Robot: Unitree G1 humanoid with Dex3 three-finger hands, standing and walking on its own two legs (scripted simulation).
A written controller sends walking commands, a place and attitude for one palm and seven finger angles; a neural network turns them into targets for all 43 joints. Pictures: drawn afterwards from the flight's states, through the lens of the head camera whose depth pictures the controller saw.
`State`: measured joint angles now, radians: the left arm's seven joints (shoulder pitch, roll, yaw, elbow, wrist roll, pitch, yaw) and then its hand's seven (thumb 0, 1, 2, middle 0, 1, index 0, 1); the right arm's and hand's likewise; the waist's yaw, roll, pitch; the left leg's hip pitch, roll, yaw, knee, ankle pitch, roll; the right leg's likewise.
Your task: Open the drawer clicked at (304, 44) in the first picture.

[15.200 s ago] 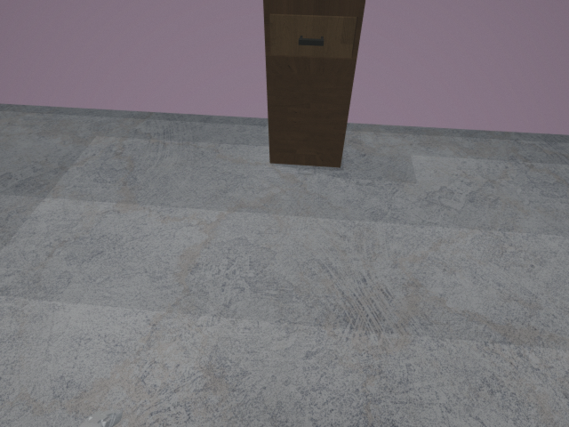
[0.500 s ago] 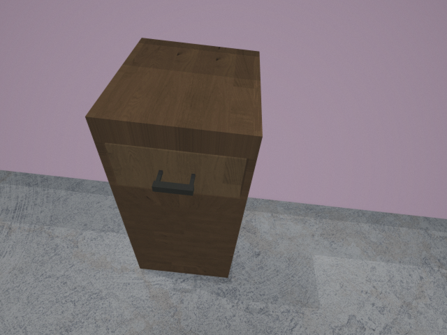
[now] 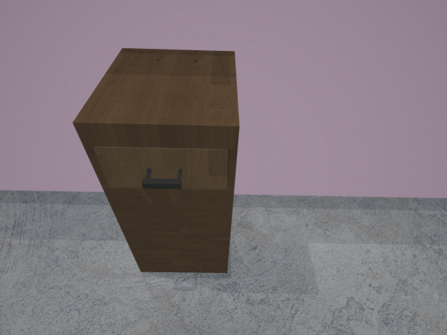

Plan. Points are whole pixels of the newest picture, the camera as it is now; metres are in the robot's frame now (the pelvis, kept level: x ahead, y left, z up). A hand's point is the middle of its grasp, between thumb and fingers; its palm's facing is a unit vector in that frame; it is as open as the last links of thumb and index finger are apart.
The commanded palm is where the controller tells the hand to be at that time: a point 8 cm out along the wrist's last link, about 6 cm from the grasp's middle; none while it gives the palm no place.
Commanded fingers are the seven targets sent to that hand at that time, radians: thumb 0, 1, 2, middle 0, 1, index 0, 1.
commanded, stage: come to a stop and stand still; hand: left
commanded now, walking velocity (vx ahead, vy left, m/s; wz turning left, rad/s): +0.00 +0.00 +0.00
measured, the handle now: (163, 178) +0.53 +0.19 -0.08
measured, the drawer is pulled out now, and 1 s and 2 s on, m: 0.00 0.00 0.00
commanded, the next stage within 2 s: look again from close up in 0.22 s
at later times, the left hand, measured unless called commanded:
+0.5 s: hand out of the picture -0.04 +0.15 -0.18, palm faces +0.03 -0.98 -0.17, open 7.3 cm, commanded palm none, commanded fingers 0.00 0.90 0.90 -0.20 -0.30 -0.20 -0.30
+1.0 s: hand out of the picture +0.08 +0.19 -0.16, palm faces -0.07 -0.96 -0.28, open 7.3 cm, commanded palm +0.14 +0.23 -0.07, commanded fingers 0.00 0.81 0.86 -0.21 -0.36 -0.21 -0.36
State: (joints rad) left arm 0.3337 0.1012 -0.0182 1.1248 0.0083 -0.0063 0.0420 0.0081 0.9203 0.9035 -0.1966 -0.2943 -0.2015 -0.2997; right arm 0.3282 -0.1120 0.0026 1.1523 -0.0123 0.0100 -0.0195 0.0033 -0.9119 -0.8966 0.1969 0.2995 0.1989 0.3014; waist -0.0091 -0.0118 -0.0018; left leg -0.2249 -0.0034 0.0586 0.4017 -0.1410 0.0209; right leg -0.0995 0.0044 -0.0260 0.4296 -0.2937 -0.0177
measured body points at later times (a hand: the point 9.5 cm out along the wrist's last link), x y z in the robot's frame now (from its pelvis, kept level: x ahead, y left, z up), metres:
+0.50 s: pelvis +0.01 +0.00 -0.01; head +0.02 -0.01 +0.44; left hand -0.04 +0.20 -0.17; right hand +0.00 -0.21 -0.17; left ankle +0.05 +0.11 -0.74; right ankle -0.04 -0.10 -0.74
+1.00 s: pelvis +0.04 +0.01 -0.01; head +0.06 +0.01 +0.44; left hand +0.08 +0.24 -0.14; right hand +0.07 -0.22 -0.16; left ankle +0.05 +0.11 -0.74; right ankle -0.03 -0.10 -0.74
